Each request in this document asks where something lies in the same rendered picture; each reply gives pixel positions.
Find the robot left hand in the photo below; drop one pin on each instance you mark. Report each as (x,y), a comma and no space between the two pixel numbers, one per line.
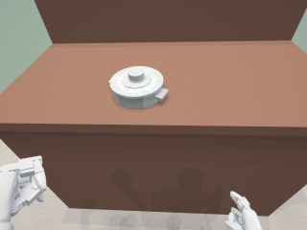
(29,176)

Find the robot right hand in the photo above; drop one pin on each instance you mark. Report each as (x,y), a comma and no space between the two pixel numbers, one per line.
(247,220)

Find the knob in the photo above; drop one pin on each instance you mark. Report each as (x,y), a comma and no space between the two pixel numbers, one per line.
(136,74)

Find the lid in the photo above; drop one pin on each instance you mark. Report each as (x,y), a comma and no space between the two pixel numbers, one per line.
(121,85)

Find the pot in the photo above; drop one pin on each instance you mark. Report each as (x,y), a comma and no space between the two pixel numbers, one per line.
(141,102)

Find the table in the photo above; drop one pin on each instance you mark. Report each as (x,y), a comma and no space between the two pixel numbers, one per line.
(234,119)

